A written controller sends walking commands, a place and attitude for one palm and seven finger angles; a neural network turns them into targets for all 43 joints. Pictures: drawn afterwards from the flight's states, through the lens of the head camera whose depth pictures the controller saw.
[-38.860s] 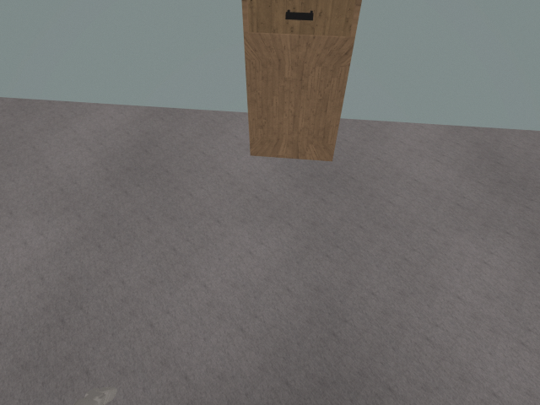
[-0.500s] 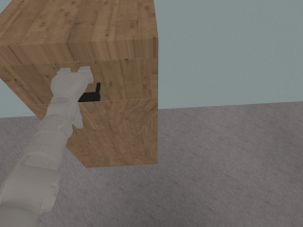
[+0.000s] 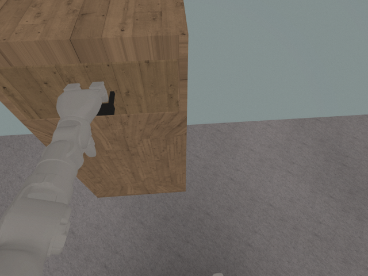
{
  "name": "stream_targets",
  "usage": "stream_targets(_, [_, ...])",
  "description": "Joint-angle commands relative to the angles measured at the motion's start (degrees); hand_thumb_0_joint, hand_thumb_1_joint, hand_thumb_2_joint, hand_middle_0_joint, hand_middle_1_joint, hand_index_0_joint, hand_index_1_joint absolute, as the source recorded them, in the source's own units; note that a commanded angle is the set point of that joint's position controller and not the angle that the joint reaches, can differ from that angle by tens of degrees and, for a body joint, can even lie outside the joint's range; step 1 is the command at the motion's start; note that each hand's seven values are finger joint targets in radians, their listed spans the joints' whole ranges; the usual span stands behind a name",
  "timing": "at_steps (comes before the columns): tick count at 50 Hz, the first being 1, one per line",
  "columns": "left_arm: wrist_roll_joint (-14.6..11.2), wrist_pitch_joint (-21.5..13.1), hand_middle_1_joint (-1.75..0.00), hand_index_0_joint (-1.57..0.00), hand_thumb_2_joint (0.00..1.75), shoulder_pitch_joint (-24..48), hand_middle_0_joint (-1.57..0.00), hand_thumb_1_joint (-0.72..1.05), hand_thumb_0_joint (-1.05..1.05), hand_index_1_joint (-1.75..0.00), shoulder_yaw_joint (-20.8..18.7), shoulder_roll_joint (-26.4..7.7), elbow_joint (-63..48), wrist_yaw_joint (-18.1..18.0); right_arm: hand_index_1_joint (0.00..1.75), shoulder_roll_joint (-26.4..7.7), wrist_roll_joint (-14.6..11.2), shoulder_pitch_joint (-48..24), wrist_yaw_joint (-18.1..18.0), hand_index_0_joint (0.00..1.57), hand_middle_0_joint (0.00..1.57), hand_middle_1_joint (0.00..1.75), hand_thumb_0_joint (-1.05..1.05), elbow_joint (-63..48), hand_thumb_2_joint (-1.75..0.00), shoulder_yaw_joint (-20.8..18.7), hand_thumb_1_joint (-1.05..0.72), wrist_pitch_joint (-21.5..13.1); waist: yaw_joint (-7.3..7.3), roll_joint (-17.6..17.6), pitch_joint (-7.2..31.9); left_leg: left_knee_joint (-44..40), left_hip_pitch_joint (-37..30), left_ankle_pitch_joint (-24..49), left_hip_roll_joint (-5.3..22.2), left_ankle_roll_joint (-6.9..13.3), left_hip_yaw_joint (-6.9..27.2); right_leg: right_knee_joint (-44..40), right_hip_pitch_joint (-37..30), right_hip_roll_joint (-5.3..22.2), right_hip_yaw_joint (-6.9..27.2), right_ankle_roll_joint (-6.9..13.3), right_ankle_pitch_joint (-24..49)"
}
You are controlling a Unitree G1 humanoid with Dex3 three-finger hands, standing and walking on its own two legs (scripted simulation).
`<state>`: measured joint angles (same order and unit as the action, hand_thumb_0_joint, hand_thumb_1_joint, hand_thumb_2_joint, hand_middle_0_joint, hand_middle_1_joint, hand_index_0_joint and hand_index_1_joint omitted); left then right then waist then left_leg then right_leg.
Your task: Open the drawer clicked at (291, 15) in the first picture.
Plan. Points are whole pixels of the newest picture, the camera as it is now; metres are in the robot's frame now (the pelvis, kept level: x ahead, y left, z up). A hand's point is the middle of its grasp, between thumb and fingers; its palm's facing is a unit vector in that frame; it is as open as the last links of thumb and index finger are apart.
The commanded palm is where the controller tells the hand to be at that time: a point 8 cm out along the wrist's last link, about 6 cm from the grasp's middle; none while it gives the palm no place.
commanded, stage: lower the fingers behind the handle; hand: left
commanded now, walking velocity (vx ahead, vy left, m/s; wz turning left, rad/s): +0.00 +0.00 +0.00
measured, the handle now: (92, 103) +0.52 +0.22 +0.04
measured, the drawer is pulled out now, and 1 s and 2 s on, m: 0.00 0.00 0.01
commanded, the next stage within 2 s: close the thumb around the handle in 0.80 s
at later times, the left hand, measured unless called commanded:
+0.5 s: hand (94, 124) +0.47 +0.22 +0.01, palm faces -0.05 +0.00 -1.00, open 13.8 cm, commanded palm +0.45 +0.21 +0.07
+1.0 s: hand (94, 125) +0.47 +0.22 +0.02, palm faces -0.05 -0.01 -1.00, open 13.7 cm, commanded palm +0.44 +0.21 +0.07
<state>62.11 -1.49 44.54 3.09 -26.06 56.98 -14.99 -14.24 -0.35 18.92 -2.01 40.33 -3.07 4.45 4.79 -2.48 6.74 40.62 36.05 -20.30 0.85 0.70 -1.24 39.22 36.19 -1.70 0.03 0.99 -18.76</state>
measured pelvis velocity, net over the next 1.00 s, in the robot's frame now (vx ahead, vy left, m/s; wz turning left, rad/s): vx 0.00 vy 0.00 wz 0.00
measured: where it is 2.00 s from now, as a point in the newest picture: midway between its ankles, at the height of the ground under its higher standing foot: outside the picture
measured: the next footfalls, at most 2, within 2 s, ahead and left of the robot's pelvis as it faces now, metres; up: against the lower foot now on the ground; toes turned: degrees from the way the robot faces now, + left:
none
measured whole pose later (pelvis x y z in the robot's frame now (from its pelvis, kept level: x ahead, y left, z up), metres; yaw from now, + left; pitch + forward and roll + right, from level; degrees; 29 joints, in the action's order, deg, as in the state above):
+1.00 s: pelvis +0.00 +0.00 -0.01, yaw +0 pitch +18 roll -1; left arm 62.6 -0.9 43.2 3.7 -24.5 56.8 -18.0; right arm -14.0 0.3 19.7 -1.2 41.1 -3.8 3.8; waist 4.7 -3.0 8.2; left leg 45.0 40.4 -22.5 1.0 0.9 -0.9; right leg 42.7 40.1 -1.9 -0.2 0.8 -20.6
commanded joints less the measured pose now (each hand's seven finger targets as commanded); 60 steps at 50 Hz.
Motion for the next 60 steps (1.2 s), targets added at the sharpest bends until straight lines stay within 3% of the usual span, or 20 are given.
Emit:
stream_targets(1, [-0.1,-0.9,-1.20,-0.30,0.30,23.8,-0.30,-0.50,0.00,-1.20,-3.3,-13.0,-10.7,-2.8,0.30,-8.5,0.1,5.4,-0.6,0.20,0.20,0.30,0.00,-3.7,-0.90,-3.4,-0.90,-1.4,0.69,0.3,23.0,-1.3,-11.7,21.6,-2.2,1.7,-0.7,-2.9,-11.4,-1.3,-0.3,0.7,21.4])
stream_targets(4, [-0.2,-1.3,-1.20,-0.30,0.30,24.4,-0.30,-0.50,0.00,-1.20,-1.4,-10.6,-10.2,-3.2,0.30,-8.6,0.1,5.7,-0.3,0.20,0.20,0.30,0.00,-3.4,-0.90,-3.5,-0.90,-1.6,1.42,-0.4,20.6,-1.1,-11.5,20.5,-2.0,1.6,-0.3,-3.0,-8.4,-1.5,-0.7,0.9,18.9])
stream_targets(5, [0.0,-1.5,-1.20,-0.30,0.30,25.8,-0.30,-0.50,0.00,-1.20,-2.2,-11.7,-10.6,-3.5,0.30,-8.7,0.2,5.9,-0.3,0.20,0.20,0.30,0.00,-3.1,-0.90,-3.6,-0.90,-1.7,1.64,0.1,20.7,-0.9,-11.1,19.5,-2.0,1.7,-0.3,-2.9,-7.9,-1.5,-0.6,0.8,18.1])
stream_targets(8, [0.4,-1.9,-1.20,-0.30,0.30,25.1,-0.30,-0.50,0.00,-1.20,-4.1,-13.5,-11.5,-4.6,0.30,-8.6,0.5,6.3,-0.3,0.20,0.20,0.30,0.00,-3.1,-0.90,-3.7,-0.90,-1.7,0.64,-1.0,24.6,-0.1,-11.6,22.3,-2.1,1.6,-0.1,-1.5,-9.3,-1.5,-0.5,1.0,20.2])
stream_targets(9, [0.3,-2.1,-1.20,-0.30,0.30,25.8,-0.30,-0.50,0.00,-1.20,-3.0,-11.9,-12.0,-4.9,0.30,-8.5,0.5,6.4,-0.2,0.20,0.20,0.30,0.00,-3.1,-0.90,-3.7,-0.90,-1.8,0.96,-1.9,24.7,0.2,-11.9,22.7,-2.1,1.5,-0.1,-1.3,-8.5,-1.6,-0.6,1.1,20.2])
stream_targets(12, [0.9,-1.3,-1.20,-0.30,0.30,25.1,-0.30,-0.50,0.00,-1.20,-4.1,-12.9,-9.8,-5.9,0.30,-8.9,0.7,6.7,0.0,0.20,0.20,0.30,0.00,-2.2,-0.90,-3.8,-0.90,-1.9,1.03,-0.7,24.1,0.7,-10.5,22.9,-1.9,1.4,0.1,-0.7,-7.6,-1.7,-0.9,1.1,20.2])
stream_targets(15, [1.0,-0.4,-1.20,-0.30,0.30,24.9,-0.30,-0.50,0.00,-1.20,-1.9,-9.9,-8.4,-6.5,0.30,-8.6,0.7,7.0,0.3,0.20,0.20,0.30,0.00,-2.2,-0.90,-3.9,-0.90,-2.2,1.64,-0.2,23.5,1.3,-10.3,21.4,-1.8,1.4,0.0,-0.7,-5.7,-1.9,-1.1,0.9,18.6])
stream_targets(19, [1.1,0.0,-1.20,-0.30,0.30,26.6,-0.30,-0.50,0.00,-1.20,-3.1,-11.9,-8.2,-6.6,0.30,-8.8,0.6,7.4,0.2,0.20,0.20,0.30,0.00,-2.1,-0.90,-3.8,-0.90,-2.0,1.80,-0.7,24.5,1.7,-10.0,21.2,-1.8,1.4,0.3,0.0,-5.3,-1.9,-1.0,1.0,18.3])
stream_targets(20, [1.1,0.1,-1.20,-0.30,0.30,27.0,-0.30,-0.50,0.00,-1.20,-1.4,-10.0,-7.5,-6.7,0.30,-8.6,0.7,7.2,0.2,0.20,0.20,0.30,0.00,-2.1,-0.90,-3.7,-0.90,-2.1,2.32,-0.8,24.0,1.8,-9.6,20.3,-1.9,1.4,0.3,-0.1,-4.7,-1.8,-1.0,0.9,17.7])
stream_targets(24, [1.2,0.8,-1.20,-0.30,0.30,26.9,-0.30,-0.50,0.00,-1.20,-2.7,-11.5,-8.3,-6.7,0.30,-8.8,0.8,7.4,0.2,0.20,0.20,0.30,0.00,-2.2,-0.90,-3.7,-0.90,-2.0,1.71,-1.7,26.3,2.1,-10.7,22.2,-1.7,1.4,0.4,0.6,-5.2,-1.9,-1.1,1.0,18.7])
stream_targets(26, [0.9,1.0,-1.20,-0.30,0.30,27.1,-0.30,-0.50,0.00,-1.20,-1.1,-9.2,-8.3,-6.5,0.30,-8.5,0.7,7.4,0.3,0.20,0.20,0.30,0.00,-2.2,-0.90,-3.8,-0.90,-2.1,2.11,-1.5,25.0,2.1,-11.0,22.1,-1.6,1.3,0.4,0.2,-4.6,-1.9,-1.4,1.0,18.3])
stream_targets(29, [0.9,0.9,-1.20,-0.30,0.30,27.3,-0.30,-0.50,0.00,-1.20,-1.8,-10.1,-8.7,-6.2,0.30,-8.7,0.7,7.6,0.2,0.20,0.20,0.30,0.00,-2.2,-0.90,-3.8,-0.90,-2.0,1.99,-0.9,25.6,2.1,-11.3,22.6,-1.4,1.4,0.8,0.4,-4.5,-2.0,-1.4,1.0,18.2])
stream_targets(33, [0.7,0.8,-1.20,-0.30,0.30,26.9,-0.30,-0.50,0.00,-1.20,-0.5,-8.2,-9.5,-5.9,0.30,-8.4,0.8,7.4,0.3,0.20,0.20,0.30,0.00,-2.3,-0.90,-3.8,-0.90,-2.1,1.88,-2.0,24.9,2.0,-12.1,23.5,-1.3,1.3,0.8,0.3,-4.1,-1.9,-1.5,1.0,18.2])
stream_targets(36, [0.4,1.0,-1.20,-0.30,0.30,26.4,-0.30,-0.50,0.00,-1.20,0.0,-7.7,-8.3,-5.7,0.30,-8.4,0.6,7.3,0.2,0.20,0.20,0.30,0.00,-2.3,-0.90,-3.7,-0.90,-2.0,2.53,0.3,22.9,1.7,-10.6,20.4,-1.5,1.5,0.7,-0.5,-4.3,-2.0,-1.4,0.9,17.0])
stream_targets(40, [0.4,0.2,-1.20,-0.30,0.30,24.8,-0.30,-0.50,0.00,-1.20,-2.3,-10.2,-10.5,-5.5,0.30,-8.3,0.9,7.2,0.0,0.20,0.20,0.30,0.00,-2.6,-0.90,-3.7,-0.90,-2.0,1.11,-1.4,26.3,2.2,-11.5,24.1,-1.7,1.6,0.2,0.3,-7.2,-1.8,-1.0,1.0,21.0])
stream_targets(45, [0.2,-0.3,-1.20,-0.30,0.30,23.2,-0.30,-0.50,0.00,-1.20,-1.9,-9.3,-11.1,-5.5,0.30,-8.4,0.8,6.8,0.3,0.20,0.20,0.30,0.00,-2.6,-0.90,-3.8,-0.90,-1.9,1.16,0.0,24.5,2.0,-10.9,24.0,-1.6,1.6,0.2,0.0,-6.9,-1.8,-1.2,0.8,20.9])
stream_targets(48, [0.3,-0.2,-1.22,-0.31,0.37,22.8,-0.31,-0.33,0.00,-1.22,-1.6,-9.0,-11.6,-5.6,0.30,-8.2,0.8,6.6,0.4,0.20,0.20,0.30,0.00,-2.8,-0.90,-3.8,-0.90,-1.7,1.10,-1.3,24.7,2.2,-11.6,25.6,-1.6,1.5,0.2,0.2,-7.0,-1.8,-1.1,0.9,21.9])
stream_targets(49, [0.5,-0.2,-1.22,-0.32,0.40,22.2,-0.32,-0.28,0.00,-1.22,-3.0,-10.5,-11.5,-5.8,0.30,-8.4,0.6,6.7,0.4,0.20,0.20,0.30,0.00,-2.6,-0.90,-3.9,-0.90,-1.7,0.75,-0.7,24.6,2.2,-11.3,25.4,-1.6,1.4,0.4,0.3,-6.9,-1.9,-1.1,1.0,21.6])
stream_targets(53, [0.6,0.3,-1.25,-0.33,0.49,23.0,-0.33,-0.05,0.00,-1.25,-0.1,-6.9,-11.5,-6.0,0.30,-8.2,0.7,6.6,0.6,0.20,0.20,0.30,0.00,-2.6,-0.90,-4.1,-0.90,-1.6,1.68,-0.7,23.9,2.2,-12.4,25.8,-1.4,1.3,0.7,0.2,-5.4,-1.9,-1.5,0.9,20.6])
stream_targets(60, [0.6,1.2,-1.29,-0.36,0.66,25.5,-0.36,0.34,0.00,-1.29,-2.1,-10.5,-10.2,-5.9,0.30,-8.4,0.6,6.4,0.2,0.20,0.20,0.30,0.00,-2.6,-0.90,-3.6,-0.90,-1.6,1.49,-0.1,24.2,1.7,-10.0,21.7,-2.1,1.6,0.0,-0.3,-7.7,-1.6,-0.9,0.8,20.6])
